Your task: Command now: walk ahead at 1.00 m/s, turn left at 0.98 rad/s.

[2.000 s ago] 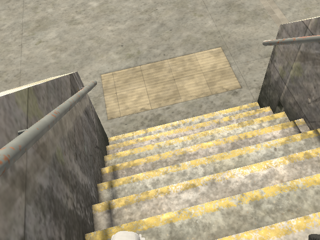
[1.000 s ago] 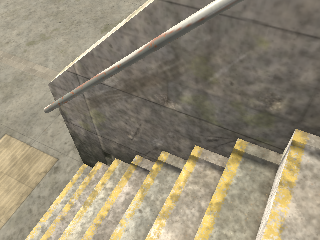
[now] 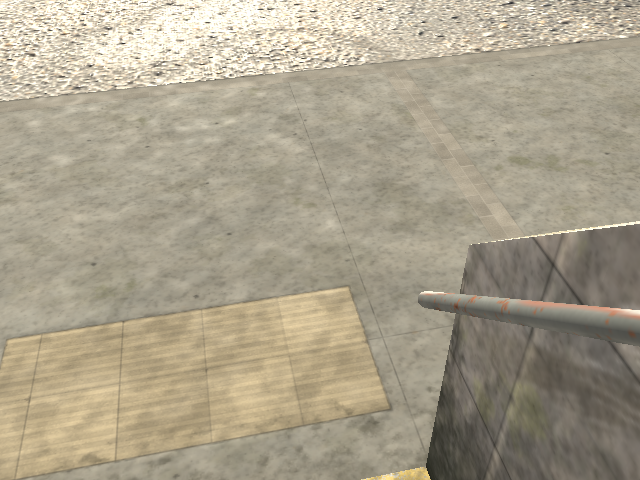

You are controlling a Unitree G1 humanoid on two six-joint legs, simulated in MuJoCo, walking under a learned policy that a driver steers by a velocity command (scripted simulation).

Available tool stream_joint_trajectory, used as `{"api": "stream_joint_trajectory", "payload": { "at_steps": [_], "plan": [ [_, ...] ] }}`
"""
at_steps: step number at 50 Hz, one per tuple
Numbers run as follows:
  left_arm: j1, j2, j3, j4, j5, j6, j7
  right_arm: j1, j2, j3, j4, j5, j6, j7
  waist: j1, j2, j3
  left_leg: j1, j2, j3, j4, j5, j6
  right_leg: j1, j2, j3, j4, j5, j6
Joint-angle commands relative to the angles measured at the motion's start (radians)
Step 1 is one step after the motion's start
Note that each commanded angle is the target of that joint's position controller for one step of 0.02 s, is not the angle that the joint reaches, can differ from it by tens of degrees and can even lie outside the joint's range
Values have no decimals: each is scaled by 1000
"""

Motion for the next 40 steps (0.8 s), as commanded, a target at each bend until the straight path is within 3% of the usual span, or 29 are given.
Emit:
{"api": "stream_joint_trajectory", "payload": {
  "at_steps": [1, 2, 3, 4, 5, 6, 7, 8, 9, 12, 15, 16, 17, 18, 19, 20, 21, 22, 23, 25, 26, 27, 28, 29, 31, 35, 38, 39, 40],
  "plan": [
    [320, 51, 26, 109, -34, 23, -18, 126, -17, -14, -108, -1, -19, 21, -12, -386, 74, -805, 170, -145, 103, 133, 24, 540, -263, 186, 162, 594, -102],
    [334, -3, 15, 120, -26, 16, -10, 34, -21, -21, -134, 6, -29, 6, 14, -306, 120, -811, 192, -127, 97, 244, 21, 357, -246, 137, 142, 388, -110],
    [290, -16, 9, 135, 5, 20, -14, -2, -48, -29, -170, 13, -7, -5, -35, -87, 149, -727, 214, -26, 5, 416, 26, 128, -232, 127, 51, 263, -143],
    [196, 91, 26, 137, 14, 18, 13, -85, -16, -4, -274, 0, 2, 2, -91, -176, 214, -757, 294, -35, -175, 536, -27, -122, -417, 354, 52, 153, -242],
    [110, 68, 10, 120, 41, 33, 45, -177, -45, 2, -296, 19, 17, -3, -78, 9, 263, -698, 337, -71, -305, 620, -68, -271, -422, 389, 64, 60, -234],
    [98, 137, 17, 117, 65, 33, 69, -183, -44, -2, -305, -19, 43, -6, -76, 49, 247, -596, 312, -13, -279, 693, -92, -339, -374, 320, 66, 35, -214],
    [60, 201, 28, 95, 87, 41, 73, -182, -5, 6, -321, -43, 58, 1, -97, -16, 159, -518, 299, 60, -221, 714, -88, -365, -356, 276, 17, -145, -196],
    [52, 126, 26, 91, 37, 29, 82, -214, -55, -15, -340, -17, 57, 21, -88, -62, 189, -649, 360, -83, -433, 998, -59, -248, -319, 229, 136, -288, -124],
    [56, 122, 19, 91, 26, 28, 98, -234, -42, -3, -351, -25, 64, 35, -51, -112, 158, -683, 348, -95, -538, 1134, -37, -172, -315, 164, 210, -413, -79],
    [121, 171, 39, 106, 7, 45, 138, -290, -87, -11, -354, 0, 32, 85, -21, 0, 181, -310, 333, 70, -979, 1442, -46, -283, -265, -69, 250, -607, -42],
    [-48, 251, 62, 87, 6, 68, 104, 93, -245, -96, -209, 6, 62, 56, -189, -227, 15, 158, 282, 249, -879, 1291, -52, -314, -263, -221, 581, -160, 4],
    [-57, 249, 65, 80, -5, 83, 81, 290, -328, -138, -133, 0, 56, 51, -265, -135, -68, 453, 222, 347, -942, 1262, -21, -360, -194, -326, 862, 75, 58],
    [-153, 258, 81, 55, -13, 82, 81, 484, -333, -140, -68, -19, 51, 38, -404, 136, -16, 698, 235, 287, -1160, 1319, 62, -578, -65, -372, 1386, -199, 127],
    [-112, 136, 62, 98, 4, 87, 100, 427, -221, -96, -46, -27, 51, 47, -386, 354, 227, 428, 300, 102, -1656, 1332, 155, -572, 81, -352, 1779, -897, 106],
    [58, -9, 42, -10, 40, 52, 110, 247, -235, -51, -95, -64, 22, 55, -78, 536, 127, 604, 314, -192, -1229, 1861, 233, -879, 85, -115, 1685, -961, 89],
    [12, 8, 23, -62, 36, 34, 112, 220, -193, -54, -94, -77, 8, 53, -94, 337, 27, 637, 388, -294, -1203, 1724, 274, -986, 17, -58, 1521, -853, 57],
    [-26, -24, 5, -96, -2, 46, 122, 121, -266, -72, -106, -84, 13, 46, -43, 188, -102, 566, 544, -626, -1305, 1170, 372, -1014, 13, 19, 1438, -736, 29],
    [-105, 49, 30, -56, -24, 71, 142, 18, -230, -61, -158, -105, 8, 51, -18, -114, -32, 311, 528, -638, -1352, 987, 310, -906, 3, 24, 1239, -551, 13],
    [-149, 29, 23, -63, -32, 86, 140, 12, -193, -48, -151, -99, -6, 30, -3, -64, -11, 188, 546, -655, -1301, 1066, 303, -884, 18, 61, 1151, -434, 44],
    [-137, 48, 21, -88, 31, 111, 125, -147, -82, -2, -196, -66, 23, -55, 78, -87, 42, -265, 325, -333, -1189, 1031, 235, -366, 97, -42, 525, 37, 115],
    [-64, 28, 27, -64, 31, 101, 95, -210, -83, 16, -208, -99, 29, -67, 123, -15, -29, -447, 264, -291, -1149, 1070, 207, -36, 152, -101, 634, 270, 111],
    [-20, 67, 52, -57, 12, 95, 74, -239, -112, 4, -216, -87, 25, -68, 145, -5, -61, -462, 204, -278, -1113, 1003, 175, 65, 169, -95, 586, 402, 103],
    [-67, 106, 69, -85, -5, 100, 62, -238, -141, -2, -223, -57, 12, -78, 123, 34, -73, -327, 226, -345, -1051, 898, 176, -9, 155, -7, 597, 495, 107],
    [-164, 85, 53, -142, 20, 128, 62, -197, -144, -11, -220, -18, 18, -94, 81, -7, -10, -244, 198, -320, -1013, 723, 158, -132, 151, 10, 374, 427, 111],
    [-290, 34, 29, -219, 45, 153, 61, -67, -55, 0, -167, -3, 28, -109, -6, 71, 56, -52, 175, -400, -916, 553, 161, -279, 80, 158, 12, 408, 76],
    [-182, 63, 65, -158, 13, 146, 23, -46, -45, -3, -178, -8, 65, -71, -75, 146, 79, -203, 114, -432, -803, 587, 150, 93, -3, 120, -365, 518, 62],
    [79, 15, 61, -19, 20, 177, 23, -56, -8, 28, -196, -16, 34, 5, -41, -70, 81, -499, 18, -235, -457, 369, 49, 528, -81, -68, -606, 650, 30],
    [297, 45, 71, 39, 17, 187, 29, -79, -7, 31, -213, -43, 17, 43, 53, -178, -24, -799, 5, -113, -96, -28, -18, 878, -173, -46, -374, 805, 8],
    [330, 100, 74, 53, 11, 176, 19, -64, 58, 47, -231, -23, -4, 70, 64, -325, -137, -1021, -14, -48, 334, -319, -67, 1067, -265, 17, 32, 1078, -95]
  ]
}}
